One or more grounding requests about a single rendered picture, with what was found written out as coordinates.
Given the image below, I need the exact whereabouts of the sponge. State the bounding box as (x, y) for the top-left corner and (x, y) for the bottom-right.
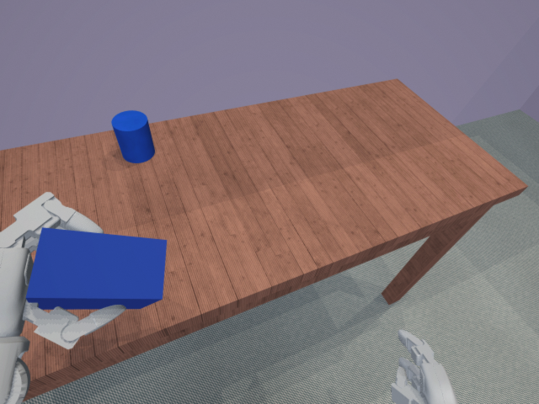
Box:
(26, 227), (167, 310)

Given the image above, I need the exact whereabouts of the robot left hand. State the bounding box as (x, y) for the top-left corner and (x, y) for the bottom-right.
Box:
(0, 192), (126, 349)

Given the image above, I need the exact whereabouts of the robot right hand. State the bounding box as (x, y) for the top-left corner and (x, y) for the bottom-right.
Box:
(392, 329), (458, 404)

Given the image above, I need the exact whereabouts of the table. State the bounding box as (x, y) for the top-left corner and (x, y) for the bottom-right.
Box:
(0, 79), (528, 402)

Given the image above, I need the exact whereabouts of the left robot forearm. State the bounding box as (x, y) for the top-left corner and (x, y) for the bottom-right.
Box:
(0, 336), (30, 404)

